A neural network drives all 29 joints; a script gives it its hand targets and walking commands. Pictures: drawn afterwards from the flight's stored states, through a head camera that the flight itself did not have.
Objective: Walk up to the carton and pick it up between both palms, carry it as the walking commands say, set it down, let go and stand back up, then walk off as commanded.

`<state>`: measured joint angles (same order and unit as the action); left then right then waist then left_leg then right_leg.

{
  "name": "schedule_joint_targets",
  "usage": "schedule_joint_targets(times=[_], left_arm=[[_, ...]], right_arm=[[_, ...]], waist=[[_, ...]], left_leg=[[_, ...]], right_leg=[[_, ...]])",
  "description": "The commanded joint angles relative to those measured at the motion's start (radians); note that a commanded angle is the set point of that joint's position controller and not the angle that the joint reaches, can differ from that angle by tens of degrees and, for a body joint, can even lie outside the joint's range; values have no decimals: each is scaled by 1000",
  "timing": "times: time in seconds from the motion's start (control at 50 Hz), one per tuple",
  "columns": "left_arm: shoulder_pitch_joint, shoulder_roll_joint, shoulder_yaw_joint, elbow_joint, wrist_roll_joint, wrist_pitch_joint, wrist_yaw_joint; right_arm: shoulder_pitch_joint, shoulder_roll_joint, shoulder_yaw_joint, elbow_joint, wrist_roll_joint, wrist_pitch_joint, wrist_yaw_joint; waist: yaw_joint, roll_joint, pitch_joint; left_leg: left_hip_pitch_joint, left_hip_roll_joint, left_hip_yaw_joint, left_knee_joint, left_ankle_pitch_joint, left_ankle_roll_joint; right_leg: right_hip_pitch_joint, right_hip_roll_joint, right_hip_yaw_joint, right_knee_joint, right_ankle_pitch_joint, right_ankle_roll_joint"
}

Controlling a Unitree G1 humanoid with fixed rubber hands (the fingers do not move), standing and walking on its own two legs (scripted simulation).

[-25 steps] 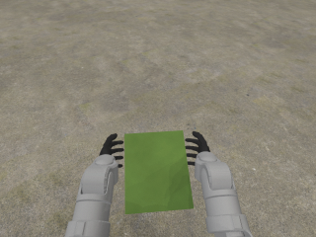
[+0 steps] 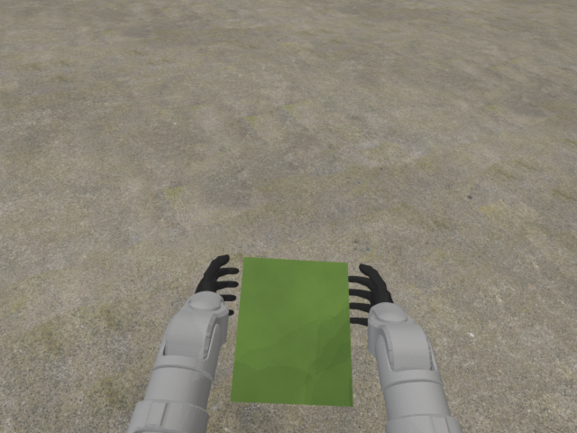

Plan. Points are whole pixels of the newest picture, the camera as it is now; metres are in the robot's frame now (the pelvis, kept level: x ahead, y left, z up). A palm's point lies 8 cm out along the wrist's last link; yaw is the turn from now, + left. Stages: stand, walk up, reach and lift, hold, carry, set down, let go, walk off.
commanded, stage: hold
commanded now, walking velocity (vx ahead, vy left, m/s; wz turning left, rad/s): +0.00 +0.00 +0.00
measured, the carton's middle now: (290, 333) +0.28 -0.02 -0.07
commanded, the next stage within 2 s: set down in 0.18 s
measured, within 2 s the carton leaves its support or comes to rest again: neither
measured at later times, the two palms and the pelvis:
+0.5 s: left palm (243, 330) +0.25 +0.05 +0.03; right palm (417, 335) +0.24 -0.19 +0.02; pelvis -0.06 -0.06 -0.02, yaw +4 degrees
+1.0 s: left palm (235, 345) +0.27 +0.07 -0.08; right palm (382, 347) +0.27 -0.17 -0.08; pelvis -0.11 -0.05 -0.05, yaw +6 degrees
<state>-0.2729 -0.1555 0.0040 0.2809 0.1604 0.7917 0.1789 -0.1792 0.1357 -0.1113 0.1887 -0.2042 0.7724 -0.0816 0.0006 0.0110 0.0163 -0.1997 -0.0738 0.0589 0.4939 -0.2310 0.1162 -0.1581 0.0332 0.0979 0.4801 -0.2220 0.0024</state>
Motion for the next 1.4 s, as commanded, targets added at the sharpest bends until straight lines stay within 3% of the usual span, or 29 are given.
schedule_joint_targets(times=[0.0,0.04,0.06,0.08,0.16,0.18,0.2,0.22,0.28,0.34,0.36,0.46,0.52,0.56,0.66,0.72,0.78,0.82,0.84,0.88,0.92,0.94,1.0,1.06,1.1,1.18,1.22,1.28,1.38], left_arm=[[-587,-1285,-560,-200,-315,-125,-280],[-636,-1291,-564,-171,-314,-133,-296],[-625,-1289,-530,-126,-305,-131,-301],[-649,-1302,-532,-111,-306,-135,-307],[-774,-1262,-416,-2,-267,-144,-318],[-617,-1337,-442,177,-271,-133,-321],[-657,-1297,-370,177,-246,-146,-326],[-746,-1261,-302,188,-226,-165,-324],[-899,-1166,-95,317,-135,-205,-317],[-963,-1120,-5,400,-73,-230,-321],[-960,-1087,56,472,-42,-233,-328],[-1084,-1021,101,570,-4,-310,-354],[-1139,-1023,115,617,26,-349,-358],[-1172,-997,136,632,54,-378,-355],[-1206,-1011,111,634,45,-454,-334],[-1211,-1025,79,635,37,-481,-317],[-1206,-1041,68,641,24,-502,-290],[-1209,-1039,35,592,13,-526,-275],[-1190,-1055,5,566,8,-535,-266],[-1156,-1037,-1,558,11,-543,-255],[-1175,-1033,-43,505,-10,-558,-257],[-1169,-1015,-50,491,-5,-564,-255],[-1148,-1009,-77,488,-4,-569,-253],[-1135,-994,-83,469,7,-584,-241],[-1105,-1014,-116,472,3,-597,-240],[-1001,-1041,-200,431,-7,-624,-227],[-969,-1039,-238,414,-17,-635,-223],[-920,-1054,-296,412,-35,-646,-220],[-869,-1052,-345,409,-64,-664,-204]], right_arm=[[-719,965,563,-162,303,-131,294],[-722,971,523,-131,282,-133,287],[-753,988,525,-129,286,-134,286],[-775,986,508,-110,278,-136,287],[-889,1008,428,31,252,-123,295],[-727,1019,338,113,165,-116,302],[-831,1076,377,102,191,-120,309],[-924,1095,363,117,189,-130,312],[-1060,1105,259,289,167,-143,313],[-1113,1146,207,399,154,-165,297],[-1148,1152,175,450,143,-174,291],[-1218,1198,94,537,126,-261,223],[-1258,1154,19,567,104,-303,186],[-1278,1134,-19,593,88,-328,171],[-1324,1047,-47,555,62,-406,156],[-1287,989,-61,575,19,-437,154],[-1380,899,-38,508,15,-484,172],[-1382,893,4,485,9,-503,176],[-1358,900,27,480,10,-512,189],[-1365,922,61,463,18,-526,200],[-1331,956,91,460,13,-532,208],[-1322,968,105,453,19,-536,211],[-1310,957,117,446,19,-548,224],[-1289,964,143,461,23,-560,237],[-1257,979,159,458,21,-572,243],[-1153,1006,243,413,70,-594,234],[-1100,1028,270,390,81,-599,223],[-1047,1038,325,352,109,-607,209],[-1014,1015,386,327,160,-626,195]], waist=[[-69,45,-528],[-110,29,-492],[-99,6,-473],[-118,20,-474],[-110,-13,-364],[-242,7,-412],[-152,-32,-414],[-117,-39,-367],[-29,-27,-229],[10,-63,-176],[29,-109,-159],[7,-207,-183],[-27,-143,-181],[-25,-112,-208],[-49,-13,-348],[-98,51,-425],[-104,92,-510],[-117,62,-583],[-116,90,-638],[-95,56,-681],[-126,12,-754],[-105,10,-748],[-118,18,-779],[-92,11,-786],[-111,0,-842],[-96,30,-966],[-120,21,-1012],[-132,23,-1066],[-107,43,-1085]], left_leg=[[544,143,-320,-34,648,-159],[525,131,-321,-37,515,-153],[488,127,-316,-41,470,-143],[489,129,-326,-44,419,-146],[321,123,-337,-86,54,-114],[396,117,-363,-79,-58,-107],[349,114,-366,-83,-87,-76],[306,107,-354,-88,-168,-60],[143,116,-328,-118,-357,-38],[161,83,-270,-56,-298,-25],[182,66,-251,-14,-284,-19],[289,22,-192,167,-169,-22],[248,18,-185,195,-216,-34],[199,14,-186,210,-259,-35],[108,28,-224,171,-327,-46],[52,53,-269,126,-393,-55],[5,69,-320,88,-497,-67],[-5,68,-329,102,-445,-72],[6,71,-337,99,-427,-80],[4,61,-328,114,-433,-77],[21,51,-336,142,-414,-73],[-17,49,-329,157,-387,-72],[-52,37,-338,187,-405,-70],[-102,23,-335,233,-357,-67],[-104,8,-339,285,-298,-70],[-117,-25,-289,405,43,-82],[-152,-33,-271,461,138,-82],[-221,-49,-251,523,224,-82],[-313,-72,-241,589,288,-94]], right_leg=[[-182,49,19,-39,183,-54],[-193,43,20,-31,144,-56],[-174,40,19,-31,128,-56],[-184,39,20,-20,115,-56],[-152,33,14,17,-13,-48],[-91,17,54,-6,64,-48],[-69,16,48,7,38,-32],[-70,7,45,11,-13,-27],[-66,-1,45,39,-144,-10],[-147,-20,66,10,-211,-23],[-207,-38,90,-18,-285,-37],[-498,-105,149,-121,-432,-78],[-515,-99,164,-112,-455,-85],[-500,-94,171,-90,-502,-80],[-388,-49,122,18,-395,-67],[-338,-4,78,104,-287,-49],[-314,25,33,194,-233,-43],[-299,35,13,225,-174,-41],[-310,38,4,248,-133,-42],[-314,35,6,252,-155,-38],[-353,38,0,269,-158,-29],[-362,37,7,281,-148,-28],[-433,47,-6,327,-160,-23],[-509,56,-7,374,-156,-21],[-571,65,-14,406,-144,-21],[-614,83,-11,445,8,-25],[-630,89,-14,467,59,-15],[-622,101,-11,507,137,-1],[-677,123,-10,578,202,14]])
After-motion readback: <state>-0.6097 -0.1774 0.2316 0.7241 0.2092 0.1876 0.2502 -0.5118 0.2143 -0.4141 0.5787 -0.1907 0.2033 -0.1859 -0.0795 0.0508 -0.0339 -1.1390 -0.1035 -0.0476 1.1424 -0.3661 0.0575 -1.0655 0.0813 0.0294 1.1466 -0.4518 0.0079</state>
